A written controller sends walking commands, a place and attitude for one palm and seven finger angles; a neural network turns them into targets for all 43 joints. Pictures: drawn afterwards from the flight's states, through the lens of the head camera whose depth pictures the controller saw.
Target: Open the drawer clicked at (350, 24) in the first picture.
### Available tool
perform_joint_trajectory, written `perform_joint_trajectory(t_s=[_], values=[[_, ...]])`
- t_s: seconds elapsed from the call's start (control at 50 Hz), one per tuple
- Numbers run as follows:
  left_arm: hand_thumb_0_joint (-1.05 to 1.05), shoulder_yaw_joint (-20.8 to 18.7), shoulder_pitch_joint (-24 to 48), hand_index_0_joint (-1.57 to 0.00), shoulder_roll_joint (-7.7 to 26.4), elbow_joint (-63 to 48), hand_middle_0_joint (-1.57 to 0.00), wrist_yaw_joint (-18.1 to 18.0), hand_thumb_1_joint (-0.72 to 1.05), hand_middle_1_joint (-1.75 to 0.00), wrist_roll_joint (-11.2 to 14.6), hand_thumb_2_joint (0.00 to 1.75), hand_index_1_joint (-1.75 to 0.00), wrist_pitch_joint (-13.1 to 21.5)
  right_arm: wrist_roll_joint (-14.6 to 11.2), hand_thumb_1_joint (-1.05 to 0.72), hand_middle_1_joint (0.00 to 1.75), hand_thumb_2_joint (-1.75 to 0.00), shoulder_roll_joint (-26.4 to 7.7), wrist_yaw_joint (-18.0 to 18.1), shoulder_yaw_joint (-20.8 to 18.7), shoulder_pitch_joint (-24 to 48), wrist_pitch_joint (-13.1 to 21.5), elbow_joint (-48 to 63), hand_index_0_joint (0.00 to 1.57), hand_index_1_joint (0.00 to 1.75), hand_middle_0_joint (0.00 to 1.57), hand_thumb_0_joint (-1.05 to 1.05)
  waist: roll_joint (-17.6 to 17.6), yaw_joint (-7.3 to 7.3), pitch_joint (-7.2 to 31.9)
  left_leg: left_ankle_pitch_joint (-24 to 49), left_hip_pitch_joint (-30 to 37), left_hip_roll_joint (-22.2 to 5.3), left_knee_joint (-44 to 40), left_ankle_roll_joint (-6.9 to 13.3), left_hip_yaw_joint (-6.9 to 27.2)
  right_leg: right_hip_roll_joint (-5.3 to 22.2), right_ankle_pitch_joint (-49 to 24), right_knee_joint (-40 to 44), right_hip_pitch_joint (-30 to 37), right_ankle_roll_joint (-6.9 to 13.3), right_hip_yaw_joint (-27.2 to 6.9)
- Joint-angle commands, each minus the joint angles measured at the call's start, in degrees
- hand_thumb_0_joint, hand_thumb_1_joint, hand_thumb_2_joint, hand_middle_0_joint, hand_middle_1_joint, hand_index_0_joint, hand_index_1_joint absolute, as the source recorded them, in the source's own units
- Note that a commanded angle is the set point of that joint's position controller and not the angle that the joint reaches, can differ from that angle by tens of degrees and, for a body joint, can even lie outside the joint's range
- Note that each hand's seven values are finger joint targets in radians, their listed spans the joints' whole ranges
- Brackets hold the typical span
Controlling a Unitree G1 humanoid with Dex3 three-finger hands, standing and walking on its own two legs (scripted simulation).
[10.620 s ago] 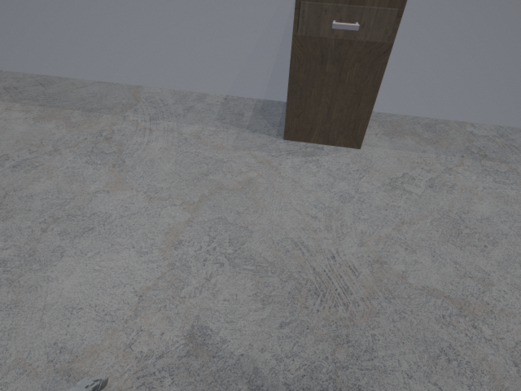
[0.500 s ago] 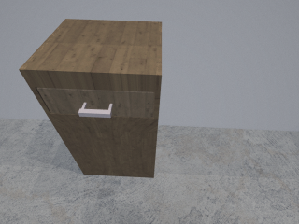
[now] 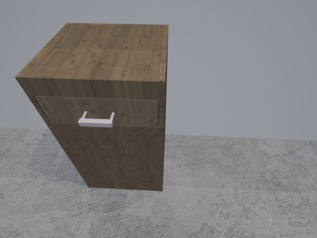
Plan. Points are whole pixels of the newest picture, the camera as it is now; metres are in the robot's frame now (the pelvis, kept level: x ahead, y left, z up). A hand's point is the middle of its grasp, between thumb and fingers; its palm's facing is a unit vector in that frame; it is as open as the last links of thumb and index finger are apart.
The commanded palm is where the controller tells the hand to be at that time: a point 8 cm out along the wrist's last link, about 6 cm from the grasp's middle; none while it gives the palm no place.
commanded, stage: come to a stop and stand still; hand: left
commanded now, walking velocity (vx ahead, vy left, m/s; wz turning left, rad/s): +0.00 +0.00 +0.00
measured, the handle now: (97, 118) +0.52 +0.26 -0.05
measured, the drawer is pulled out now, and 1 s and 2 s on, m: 0.00 0.00 0.00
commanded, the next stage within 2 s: look again from close up in 0.08 s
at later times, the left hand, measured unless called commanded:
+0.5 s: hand out of the picture -0.02 +0.21 -0.19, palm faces +0.02 -0.98 -0.20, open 7.4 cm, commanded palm none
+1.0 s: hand out of the picture +0.12 +0.30 -0.05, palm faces -0.06 -0.80 -0.60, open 7.6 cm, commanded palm +0.08 +0.32 -0.05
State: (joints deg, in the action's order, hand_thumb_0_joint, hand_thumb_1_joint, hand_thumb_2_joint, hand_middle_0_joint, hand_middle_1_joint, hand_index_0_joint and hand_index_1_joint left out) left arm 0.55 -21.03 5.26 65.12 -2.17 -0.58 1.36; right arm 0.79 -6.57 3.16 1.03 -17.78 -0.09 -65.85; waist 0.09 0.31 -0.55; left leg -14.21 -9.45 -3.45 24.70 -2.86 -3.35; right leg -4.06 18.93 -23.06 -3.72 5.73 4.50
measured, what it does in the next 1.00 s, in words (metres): steps to the left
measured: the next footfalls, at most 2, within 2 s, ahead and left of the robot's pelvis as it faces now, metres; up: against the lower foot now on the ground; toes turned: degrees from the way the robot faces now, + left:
right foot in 1.04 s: +0.04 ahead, +0.01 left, +0.00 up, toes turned +6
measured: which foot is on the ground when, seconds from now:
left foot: down 0.00-1.00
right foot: down 0.00-0.86, up 0.88-1.00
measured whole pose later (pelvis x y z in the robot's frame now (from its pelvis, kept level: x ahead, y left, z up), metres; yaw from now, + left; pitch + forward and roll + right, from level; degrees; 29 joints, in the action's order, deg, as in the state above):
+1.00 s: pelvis -0.06 +0.12 -0.01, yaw +0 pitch +2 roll -1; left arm 7.6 -23.7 15.2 4.6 -14.4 -18.3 -4.7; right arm -1.0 -12.1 3.0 1.1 -19.5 14.3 -46.3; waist 2.0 -1.6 2.2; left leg -11.3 -20.4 5.6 29.1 4.4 -4.0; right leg 0.2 24.8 -41.9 -23.6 1.2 1.0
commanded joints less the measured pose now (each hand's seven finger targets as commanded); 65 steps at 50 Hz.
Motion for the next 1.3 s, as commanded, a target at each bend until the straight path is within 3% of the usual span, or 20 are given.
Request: perform_joint_trajectory(t_s=[0.0,0.14,0.16,0.2,0.26,0.32,0.5,0.78,0.8,0.82,0.84,0.86,0.88,0.9,0.98,1.04,1.06,1.12,1.18,1.28], values=[[0.00,-1.14,-6.13,-0.20,5.33,-0.40,-0.20,-0.59,0.90,-0.30,0.21,0.90,-0.30,0.30,-0.27,-0.90,0.30,-0.90,-3.25,-0.03,-0.42,-4.39,0.47,1.01,0.20,0.30,0.20,0.00,-2.23,0.08,-4.51,9.41,0.12,-2.14,-0.79,3.63,1.01,10.53,-31.15,4.68,-3.89,-5.06,-7.76],[0.00,-1.20,-6.37,-0.20,5.08,-0.15,-0.20,-0.52,0.90,-0.30,0.25,0.90,-0.30,0.27,-0.20,-0.90,0.30,-0.90,-3.25,0.07,-0.41,-4.52,0.49,1.04,0.20,0.30,0.20,0.00,-1.26,0.11,-4.96,9.58,0.53,-2.34,-1.27,3.57,1.37,10.17,-28.30,5.23,-4.55,-4.80,-7.96],[0.00,-0.67,-4.56,-0.20,14.46,-4.83,-0.20,-0.69,0.90,-0.30,-1.04,0.90,-0.30,1.34,-0.40,-0.90,0.30,-0.90,-8.69,-1.14,-1.85,-1.72,0.03,7.71,0.20,0.30,0.20,0.00,-2.25,-1.46,-12.03,6.02,-2.74,0.32,4.29,2.89,4.18,10.94,-27.67,6.11,-10.95,-7.68,-10.33],[0.00,-2.39,-3.50,-0.20,10.68,-4.06,-0.20,-1.54,0.90,-0.30,-0.55,0.90,-0.30,1.99,0.52,-0.90,0.30,-0.90,-5.56,-0.44,-2.59,-1.45,0.76,8.42,0.20,0.30,0.20,0.00,5.15,-1.60,-3.57,2.76,-6.17,-0.02,8.25,4.40,3.17,14.52,-38.65,1.98,-5.45,-5.54,-13.38],[0.00,-1.76,-6.47,-0.20,9.65,-4.60,-0.20,-1.58,0.90,-0.30,-0.44,0.90,-0.30,1.75,0.07,-0.90,0.30,-0.90,-4.68,-0.34,-2.02,-3.40,0.49,9.37,0.20,0.30,0.20,0.00,-6.97,-0.29,4.77,-3.61,-10.09,1.48,12.10,4.46,2.53,15.52,-60.39,-2.35,5.77,-5.11,-13.12],[0.00,-2.21,-6.42,-0.20,9.10,-5.97,-0.20,-1.66,0.90,-0.30,-0.62,0.90,-0.30,0.91,-0.30,-0.90,0.30,-0.90,-6.22,-0.24,-2.93,-0.65,-0.35,10.46,0.20,0.30,0.20,0.00,-11.05,0.40,0.49,-6.38,-12.42,1.19,14.91,4.83,3.41,15.55,-58.30,-1.70,3.09,-4.26,-12.60],[0.00,-1.30,-3.47,-0.20,9.26,-8.21,-0.20,-1.03,0.90,-0.30,0.01,0.90,-0.30,-0.53,0.16,-0.90,0.30,-0.90,-7.87,-0.94,-2.03,-0.27,0.32,8.75,0.20,0.30,0.20,0.00,5.80,0.30,-5.50,15.46,-3.13,-2.50,1.99,5.89,6.65,8.37,-15.16,0.34,-8.00,-3.30,-8.16],[0.00,-0.83,-1.20,-0.20,8.46,-7.86,-0.20,-0.36,0.90,-0.30,-0.64,0.90,-0.30,-1.58,0.23,-0.90,0.30,-0.90,-10.81,-1.29,-2.08,-0.13,1.08,8.58,0.20,0.30,0.20,0.00,3.15,0.34,-4.28,-2.36,-5.44,-4.49,-10.39,6.94,12.69,8.09,-5.15,-0.57,-6.46,-5.18,-4.92],[0.00,-0.13,-2.02,-0.20,10.00,-6.76,-0.20,-2.37,0.90,-0.30,-1.24,0.90,-0.30,-0.08,-0.81,-0.90,0.30,-0.90,-11.56,-1.59,-1.35,3.79,1.69,12.30,0.20,0.30,0.20,0.00,2.33,0.74,-8.10,18.05,-7.26,-3.12,1.52,5.35,8.53,9.96,-12.95,1.03,-10.34,-5.07,-6.98],[0.00,-3.53,42.57,-0.20,30.35,-96.02,-0.20,-4.37,0.88,-0.32,-11.16,0.89,-0.32,7.81,-3.89,-0.90,0.30,-0.90,-19.34,-0.82,-2.98,0.41,10.11,31.99,0.20,0.30,0.20,0.00,21.14,-5.36,25.02,27.13,15.91,-0.64,-1.79,1.97,12.16,3.34,-15.55,-9.16,-13.17,-3.08,-4.22],[0.00,-0.94,13.34,-0.20,22.85,-81.48,-0.20,-7.79,0.85,-0.33,-12.52,0.88,-0.33,3.51,-2.49,-0.90,0.30,-0.90,-14.32,1.32,-0.32,4.77,17.11,27.80,0.20,0.30,0.20,0.00,28.03,-0.30,22.83,28.58,22.57,-5.75,-6.93,-3.06,16.78,3.94,2.10,-20.41,-23.47,-3.14,-1.80],[0.00,0.61,9.76,-0.21,18.28,-77.80,-0.21,-10.63,0.83,-0.34,-9.59,0.87,-0.34,-0.53,-2.58,-0.90,0.30,-0.90,-14.22,1.67,-1.63,4.53,19.00,22.83,0.20,0.30,0.20,0.00,19.52,-0.79,19.21,16.12,14.15,-5.69,-10.02,-6.11,18.31,3.41,5.92,-25.14,-27.33,-4.19,-2.04],[0.00,9.76,-8.98,-0.21,2.88,-61.44,-0.21,-10.57,0.81,-0.36,-10.00,0.86,-0.36,-6.74,-3.99,-0.90,0.30,-0.90,-11.15,1.26,-1.11,4.17,18.72,21.74,0.20,0.30,0.20,0.00,10.24,-1.33,9.45,7.07,6.59,-4.92,-10.17,-3.78,17.31,3.43,6.76,-26.02,-31.30,-4.74,-3.30],[0.00,13.24,5.63,-0.21,4.14,-77.61,-0.21,-11.04,0.78,-0.37,-11.13,0.85,-0.37,-4.83,-3.31,-0.90,0.30,-0.90,-13.21,0.41,-1.63,4.26,18.94,26.97,0.20,0.30,0.20,0.00,6.96,-2.83,4.92,0.72,1.37,-3.21,-8.59,-1.48,15.78,3.98,5.39,-24.55,-30.45,-4.66,-3.24],[0.00,9.59,1.96,-0.22,11.24,-63.29,-0.22,-16.81,0.69,-0.43,-33.50,0.81,-0.43,-3.62,-0.25,-0.90,0.30,-0.90,-15.65,-0.93,-3.44,7.06,15.86,33.58,0.20,0.30,0.20,0.00,-11.84,-2.46,3.02,-12.65,-14.23,3.38,7.15,3.62,7.81,1.66,13.97,-10.46,-31.69,-3.17,-4.69],[0.00,6.17,-8.28,-0.22,10.96,-62.99,-0.22,-20.64,0.62,-0.48,-46.12,0.78,-0.48,-3.12,2.28,-0.90,0.30,-0.90,-16.52,-3.75,-4.13,12.70,8.98,41.62,0.20,0.30,0.20,0.00,-2.08,4.42,10.35,-8.22,-13.81,4.65,11.99,3.10,6.15,0.38,10.41,-15.42,-30.82,-1.06,-7.00],[0.00,3.12,-11.46,-0.22,13.96,-60.55,-0.22,-22.07,0.60,-0.50,-49.64,0.77,-0.50,-3.02,1.87,-0.90,0.30,-0.90,-16.03,-4.30,-3.94,13.14,6.53,43.18,0.20,0.30,0.20,0.00,-5.13,6.59,11.25,-13.30,-18.71,4.49,11.04,2.74,7.27,1.21,14.84,-16.93,-31.09,-1.02,-8.19],[0.00,5.92,-4.52,-0.23,11.42,-60.25,-0.23,-24.70,0.53,-0.54,-56.26,0.74,-0.54,-2.50,0.42,-0.90,0.30,-0.90,-15.02,-4.09,-3.22,18.95,0.96,47.34,0.20,0.30,0.20,0.00,-14.34,5.87,3.79,-25.29,-27.16,4.07,9.71,3.32,10.04,1.89,24.75,-17.74,-36.11,-1.59,-10.03],[0.00,3.64,8.99,-0.23,16.12,-70.35,-0.23,-29.04,0.46,-0.58,-62.73,0.71,-0.58,-3.29,0.96,-0.90,0.30,-0.90,-14.55,-4.73,-3.87,20.17,-3.06,49.01,0.20,0.30,0.20,0.00,-4.26,6.79,8.18,-23.56,-25.69,4.18,12.86,4.13,10.83,1.16,22.24,-21.52,-36.22,-1.11,-11.79],[0.00,5.20,28.87,-0.24,19.15,-80.35,-0.24,-33.11,0.34,-0.66,-68.55,0.66,-0.66,-3.90,2.63,-0.90,0.30,-0.90,-13.90,-4.61,-4.02,21.22,-4.71,46.34,0.20,0.30,0.20,0.00,7.31,3.31,16.89,-24.99,-12.21,1.98,19.28,2.27,20.27,1.22,21.06,-26.80,-49.89,-1.89,-12.45]])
